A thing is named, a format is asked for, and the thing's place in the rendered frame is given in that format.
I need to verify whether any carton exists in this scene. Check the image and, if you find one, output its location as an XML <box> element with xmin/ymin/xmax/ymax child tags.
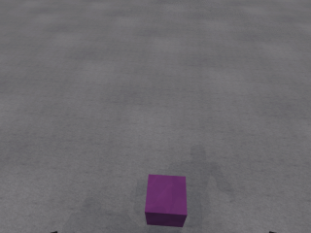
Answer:
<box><xmin>145</xmin><ymin>174</ymin><xmax>188</xmax><ymax>227</ymax></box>

